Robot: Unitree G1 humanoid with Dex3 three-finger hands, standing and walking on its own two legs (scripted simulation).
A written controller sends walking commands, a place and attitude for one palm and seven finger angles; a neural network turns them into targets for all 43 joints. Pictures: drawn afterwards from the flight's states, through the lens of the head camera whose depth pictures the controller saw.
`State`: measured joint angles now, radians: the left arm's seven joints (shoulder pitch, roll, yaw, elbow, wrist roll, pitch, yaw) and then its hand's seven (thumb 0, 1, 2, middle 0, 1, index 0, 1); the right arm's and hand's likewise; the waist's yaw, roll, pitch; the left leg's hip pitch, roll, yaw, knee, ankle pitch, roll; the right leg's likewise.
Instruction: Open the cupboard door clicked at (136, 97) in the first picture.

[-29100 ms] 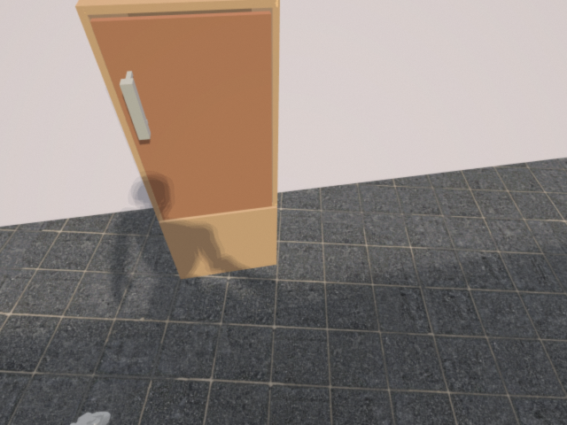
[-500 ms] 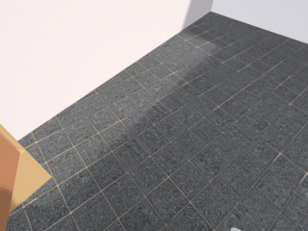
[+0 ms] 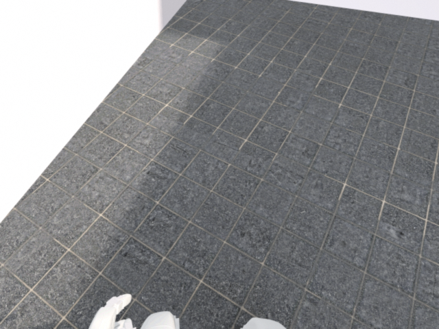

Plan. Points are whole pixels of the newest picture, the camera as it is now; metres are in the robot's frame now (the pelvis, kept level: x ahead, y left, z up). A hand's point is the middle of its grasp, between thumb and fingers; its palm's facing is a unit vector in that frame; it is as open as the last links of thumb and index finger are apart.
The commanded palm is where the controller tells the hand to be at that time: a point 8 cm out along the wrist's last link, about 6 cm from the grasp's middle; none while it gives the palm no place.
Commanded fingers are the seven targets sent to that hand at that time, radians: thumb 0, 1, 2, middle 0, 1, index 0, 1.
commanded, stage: walk to a spot facing it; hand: left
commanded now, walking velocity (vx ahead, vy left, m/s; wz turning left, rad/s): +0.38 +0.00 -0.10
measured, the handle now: out of the picture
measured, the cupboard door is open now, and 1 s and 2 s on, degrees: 53 53 53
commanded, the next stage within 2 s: turn to face it in 0.72 s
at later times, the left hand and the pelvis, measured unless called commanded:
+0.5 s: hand (136, 289) +0.22 +0.19 -0.18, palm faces +0.01 -0.99 -0.14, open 7.4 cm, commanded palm none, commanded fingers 0.00 0.90 0.90 -0.20 -0.30 -0.20 -0.30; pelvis +0.25 +0.02 +0.00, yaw -5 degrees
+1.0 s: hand (179, 175) +0.51 +0.11 -0.16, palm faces -0.04 -0.98 -0.18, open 7.2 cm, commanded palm none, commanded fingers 0.00 0.90 0.90 -0.20 -0.30 -0.20 -0.30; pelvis +0.47 -0.06 +0.01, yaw -2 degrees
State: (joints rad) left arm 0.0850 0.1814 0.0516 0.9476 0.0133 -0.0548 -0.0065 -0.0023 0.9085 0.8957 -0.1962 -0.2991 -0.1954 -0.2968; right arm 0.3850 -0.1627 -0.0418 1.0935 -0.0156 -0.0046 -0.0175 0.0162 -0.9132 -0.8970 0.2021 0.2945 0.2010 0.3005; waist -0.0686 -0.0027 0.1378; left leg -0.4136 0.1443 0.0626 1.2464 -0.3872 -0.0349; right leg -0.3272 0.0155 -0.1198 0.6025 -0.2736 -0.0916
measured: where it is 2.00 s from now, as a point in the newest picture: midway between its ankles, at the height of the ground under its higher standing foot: (242, 226)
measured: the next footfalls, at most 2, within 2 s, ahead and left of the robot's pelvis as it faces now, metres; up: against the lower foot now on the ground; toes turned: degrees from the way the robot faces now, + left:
left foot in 0.38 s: +0.34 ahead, +0.13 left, +0.00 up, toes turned +4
right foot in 0.76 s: +0.48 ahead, -0.17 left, +0.00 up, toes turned -15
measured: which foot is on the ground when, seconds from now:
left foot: up 0.00-0.36, down 0.38-0.76, up 0.78-1.00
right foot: down 0.00-0.36, up 0.38-0.74, down 0.76-1.00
